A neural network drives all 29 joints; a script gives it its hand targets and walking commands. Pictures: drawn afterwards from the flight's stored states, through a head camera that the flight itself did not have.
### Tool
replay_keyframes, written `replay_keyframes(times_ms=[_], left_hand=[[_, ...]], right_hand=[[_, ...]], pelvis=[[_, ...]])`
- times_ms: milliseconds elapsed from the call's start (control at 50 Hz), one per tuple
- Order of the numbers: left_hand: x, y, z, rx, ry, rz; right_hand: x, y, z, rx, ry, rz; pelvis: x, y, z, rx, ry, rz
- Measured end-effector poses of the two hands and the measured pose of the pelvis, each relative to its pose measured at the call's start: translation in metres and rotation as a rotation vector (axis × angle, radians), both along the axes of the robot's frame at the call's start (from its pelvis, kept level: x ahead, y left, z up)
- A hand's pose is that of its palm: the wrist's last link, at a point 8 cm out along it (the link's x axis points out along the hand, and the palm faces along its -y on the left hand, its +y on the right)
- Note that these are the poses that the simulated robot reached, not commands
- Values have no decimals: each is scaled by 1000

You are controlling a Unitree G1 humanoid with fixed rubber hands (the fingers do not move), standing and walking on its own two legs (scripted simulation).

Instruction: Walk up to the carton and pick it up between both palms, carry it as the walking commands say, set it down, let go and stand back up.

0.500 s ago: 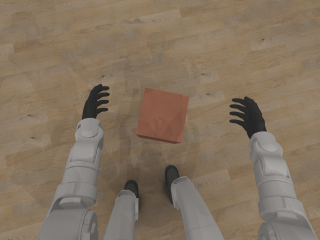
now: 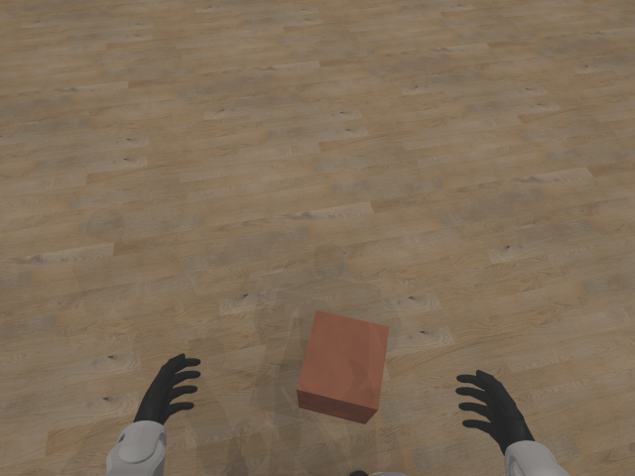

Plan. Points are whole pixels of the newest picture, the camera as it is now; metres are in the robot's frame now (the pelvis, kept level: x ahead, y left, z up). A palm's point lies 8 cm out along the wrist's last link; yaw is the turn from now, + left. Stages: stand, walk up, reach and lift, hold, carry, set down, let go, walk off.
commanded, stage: let go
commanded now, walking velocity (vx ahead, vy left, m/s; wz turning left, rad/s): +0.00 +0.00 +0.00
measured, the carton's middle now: (341, 369) +0.40 -0.08 -0.65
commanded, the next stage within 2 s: stand in 0.54 s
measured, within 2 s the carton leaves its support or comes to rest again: neither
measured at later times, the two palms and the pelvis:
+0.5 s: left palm (127, 453) +0.16 +0.24 -0.07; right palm (509, 443) +0.16 -0.22 -0.07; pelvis +0.00 +0.01 +0.00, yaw -2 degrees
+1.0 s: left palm out of the picture +0.13 +0.28 -0.08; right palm (559, 449) +0.15 -0.30 -0.10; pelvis +0.02 -0.02 +0.00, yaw +2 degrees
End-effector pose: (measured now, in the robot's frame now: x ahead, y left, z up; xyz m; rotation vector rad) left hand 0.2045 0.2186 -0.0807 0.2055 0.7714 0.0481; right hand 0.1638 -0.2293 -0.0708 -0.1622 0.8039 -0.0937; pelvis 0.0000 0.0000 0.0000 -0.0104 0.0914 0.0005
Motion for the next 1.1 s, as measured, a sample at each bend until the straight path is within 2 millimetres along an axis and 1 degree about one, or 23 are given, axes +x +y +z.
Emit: replay_keyframes(times_ms=[100, 220, 360, 500, 540, 580, 640, 700, 760, 800, 900, 1100], left_hand=[[-24, 18, 7, -8, 8, 14], [-39, 29, 12, -17, 14, 34], [-42, 30, 13, -18, 17, 39], [-40, 20, 12, -24, -2, 47], [-42, 15, 11, -30, -5, 51], [-49, 17, 6, 26, 22, 36], [-64, 32, -1, 111, 92, 43], [-76, 49, -1, 170, 141, 70], [-82, 62, 2, 210, 170, 96], [-84, 67, 4, 227, 182, 111], [-82, 70, 6, 239, 194, 135], [-81, 61, -2, 206, 216, 159]], right_hand=[[-1, 11, 5, 0, -3, 18], [2, 18, 7, -1, -9, 32], [1, 13, 7, -16, 0, 21], [-7, 5, -1, -35, 46, -8], [-10, 1, -3, -43, 55, -12], [-11, -7, -6, -67, 42, -14], [-13, -26, -11, -107, 32, -17], [-18, -44, -17, -132, 53, -11], [-21, -57, -22, -150, 85, -4], [-21, -63, -24, -159, 104, 2], [-19, -70, -29, -173, 135, 18], [-16, -75, -30, -188, 164, 31]], pelvis=[[4, 11, 3, -7, -63, 4], [6, 19, 3, -10, -117, 2], [6, 20, 1, -9, -152, -10], [2, 12, -4, -5, -168, -29], [1, 8, -5, -4, -170, -31], [1, 5, -5, -3, -152, -22], [2, 0, -6, 2, -125, -11], [4, -3, -5, 6, -107, -3], [7, -7, -4, 7, -98, 4], [9, -10, -3, 8, -95, 9], [14, -14, -2, 8, -94, 21], [19, -20, 0, 6, -102, 33]])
